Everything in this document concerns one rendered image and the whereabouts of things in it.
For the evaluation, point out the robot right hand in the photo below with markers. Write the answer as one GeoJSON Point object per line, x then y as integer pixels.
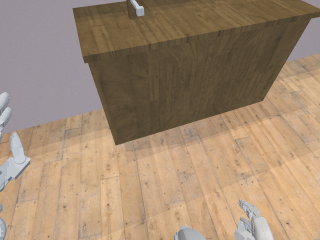
{"type": "Point", "coordinates": [257, 229]}

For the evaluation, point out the counter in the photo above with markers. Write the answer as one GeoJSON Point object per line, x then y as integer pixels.
{"type": "Point", "coordinates": [185, 60]}

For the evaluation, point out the robot right thigh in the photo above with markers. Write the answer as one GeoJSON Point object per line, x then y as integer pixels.
{"type": "Point", "coordinates": [188, 234]}

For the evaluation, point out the robot left hand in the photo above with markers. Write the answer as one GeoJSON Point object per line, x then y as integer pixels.
{"type": "Point", "coordinates": [12, 167]}

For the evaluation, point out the robot right shin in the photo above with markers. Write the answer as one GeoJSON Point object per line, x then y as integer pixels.
{"type": "Point", "coordinates": [184, 227]}

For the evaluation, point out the tap lever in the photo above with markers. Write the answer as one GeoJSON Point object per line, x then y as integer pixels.
{"type": "Point", "coordinates": [139, 9]}

